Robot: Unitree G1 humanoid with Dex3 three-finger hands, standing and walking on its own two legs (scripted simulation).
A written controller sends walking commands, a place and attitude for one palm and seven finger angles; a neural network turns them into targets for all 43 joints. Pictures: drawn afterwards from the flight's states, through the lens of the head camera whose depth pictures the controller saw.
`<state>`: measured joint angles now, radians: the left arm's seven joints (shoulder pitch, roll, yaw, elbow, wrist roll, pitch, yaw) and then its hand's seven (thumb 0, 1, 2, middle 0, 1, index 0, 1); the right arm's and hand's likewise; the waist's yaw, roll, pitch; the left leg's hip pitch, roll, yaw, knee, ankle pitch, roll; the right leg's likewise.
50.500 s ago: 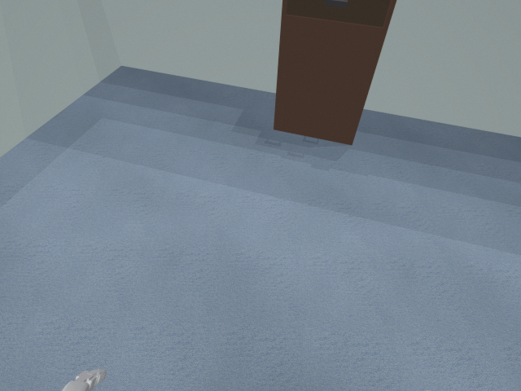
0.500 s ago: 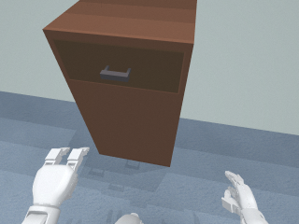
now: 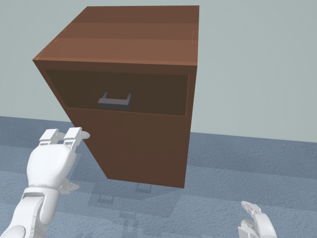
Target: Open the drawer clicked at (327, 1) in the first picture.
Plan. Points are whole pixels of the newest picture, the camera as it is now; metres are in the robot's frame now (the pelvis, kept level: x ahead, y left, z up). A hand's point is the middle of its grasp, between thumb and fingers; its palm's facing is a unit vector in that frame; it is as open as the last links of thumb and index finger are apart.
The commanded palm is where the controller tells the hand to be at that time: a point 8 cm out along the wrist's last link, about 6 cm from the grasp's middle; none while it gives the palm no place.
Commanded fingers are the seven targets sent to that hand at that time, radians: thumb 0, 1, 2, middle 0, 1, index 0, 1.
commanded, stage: raise the hand with hooked fingers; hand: left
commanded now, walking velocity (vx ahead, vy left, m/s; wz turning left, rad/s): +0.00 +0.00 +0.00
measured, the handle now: (116, 99) +0.51 +0.22 +0.04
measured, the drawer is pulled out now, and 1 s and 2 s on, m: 0.00 0.00 0.00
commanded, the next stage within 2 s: move the hooked fingers above the handle in 0.84 s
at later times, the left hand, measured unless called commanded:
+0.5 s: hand (67, 127) +0.30 +0.24 +0.15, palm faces +0.08 -0.05 -0.99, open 13.9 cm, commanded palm +0.26 +0.24 +0.20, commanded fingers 0.00 -0.50 0.30 -0.30 -1.20 -0.30 -1.20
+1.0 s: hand (63, 139) +0.28 +0.25 +0.14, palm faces +0.06 -0.06 -1.00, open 13.9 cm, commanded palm +0.25 +0.24 +0.20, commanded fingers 0.00 -0.50 0.30 -0.30 -1.20 -0.30 -1.20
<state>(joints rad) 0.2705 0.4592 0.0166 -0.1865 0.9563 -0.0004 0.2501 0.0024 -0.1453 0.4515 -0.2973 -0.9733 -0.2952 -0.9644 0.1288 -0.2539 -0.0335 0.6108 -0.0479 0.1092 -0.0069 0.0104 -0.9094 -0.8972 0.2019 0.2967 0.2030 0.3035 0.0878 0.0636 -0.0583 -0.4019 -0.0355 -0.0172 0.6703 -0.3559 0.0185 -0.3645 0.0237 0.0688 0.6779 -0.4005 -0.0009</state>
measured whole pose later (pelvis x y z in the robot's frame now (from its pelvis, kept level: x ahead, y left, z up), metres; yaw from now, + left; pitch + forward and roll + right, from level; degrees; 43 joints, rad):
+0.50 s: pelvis -0.01 +0.00 +0.02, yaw +1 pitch +1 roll +0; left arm -0.17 0.55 -0.03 0.00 0.87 0.07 -0.07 0.00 -0.49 0.30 -0.32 -1.20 -0.32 -1.19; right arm 0.11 -0.25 0.01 0.61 0.01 0.17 -0.02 0.01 -0.91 -0.90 0.20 0.30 0.20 0.30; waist 0.07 0.08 -0.03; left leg -0.25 -0.04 -0.04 0.49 -0.25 0.01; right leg -0.22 0.02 0.05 0.51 -0.31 -0.01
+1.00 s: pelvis -0.03 +0.00 +0.02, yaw +1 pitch +0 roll +0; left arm -0.15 0.53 -0.05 0.04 0.88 0.03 -0.04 0.00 -0.49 0.30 -0.32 -1.20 -0.32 -1.20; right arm 0.13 -0.24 0.01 0.63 0.02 0.15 -0.02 0.01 -0.91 -0.90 0.20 0.30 0.20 0.30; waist 0.08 0.08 -0.01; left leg -0.26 -0.04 -0.04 0.46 -0.21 0.02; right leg -0.22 0.01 0.05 0.49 -0.27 0.00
